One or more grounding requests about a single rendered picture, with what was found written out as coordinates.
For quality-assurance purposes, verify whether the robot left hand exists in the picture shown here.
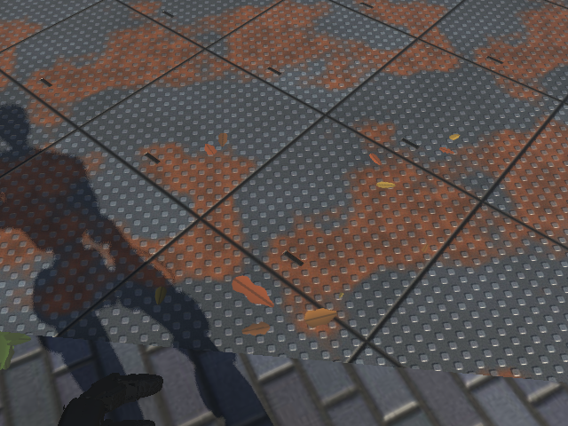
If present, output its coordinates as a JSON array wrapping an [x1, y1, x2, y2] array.
[[58, 373, 163, 426]]

